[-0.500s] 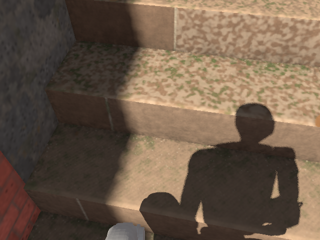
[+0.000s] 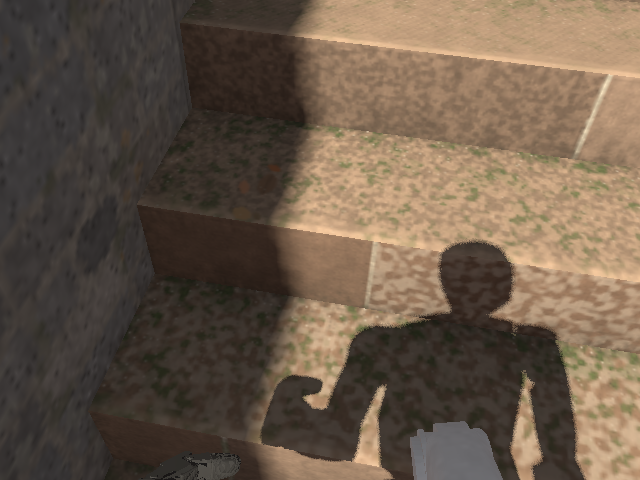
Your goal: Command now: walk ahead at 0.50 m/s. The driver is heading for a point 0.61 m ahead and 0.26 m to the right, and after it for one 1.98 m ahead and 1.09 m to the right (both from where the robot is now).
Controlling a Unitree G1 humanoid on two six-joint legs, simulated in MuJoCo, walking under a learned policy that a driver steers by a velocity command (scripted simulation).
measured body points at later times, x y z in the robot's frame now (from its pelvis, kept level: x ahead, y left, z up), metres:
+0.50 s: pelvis +0.24 +0.01 +0.18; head +0.24 +0.02 +0.63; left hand +0.28 +0.24 +0.03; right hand +0.42 -0.25 +0.09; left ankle +0.32 +0.15 -0.28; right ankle +0.23 -0.09 -0.55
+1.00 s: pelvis +0.44 +0.10 +0.30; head +0.45 +0.11 +0.75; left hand +0.69 +0.23 +0.18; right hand +0.27 -0.10 +0.17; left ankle +0.49 +0.22 -0.37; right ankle +0.43 -0.04 -0.20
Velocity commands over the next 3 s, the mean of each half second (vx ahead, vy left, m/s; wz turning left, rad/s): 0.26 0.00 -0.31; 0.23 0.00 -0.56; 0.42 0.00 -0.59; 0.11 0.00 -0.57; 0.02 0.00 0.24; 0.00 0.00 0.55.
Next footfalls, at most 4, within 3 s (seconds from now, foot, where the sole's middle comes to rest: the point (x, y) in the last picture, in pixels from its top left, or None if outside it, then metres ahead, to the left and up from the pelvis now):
0.16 right None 0.27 -0.09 -0.59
0.74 left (210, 396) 0.53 0.20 -0.41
1.28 right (410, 377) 0.57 -0.12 -0.41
1.66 left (400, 183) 0.85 -0.10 -0.23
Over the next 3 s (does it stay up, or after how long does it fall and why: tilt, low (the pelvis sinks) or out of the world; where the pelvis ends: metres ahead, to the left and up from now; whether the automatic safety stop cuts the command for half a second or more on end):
stays up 0.74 -0.23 0.51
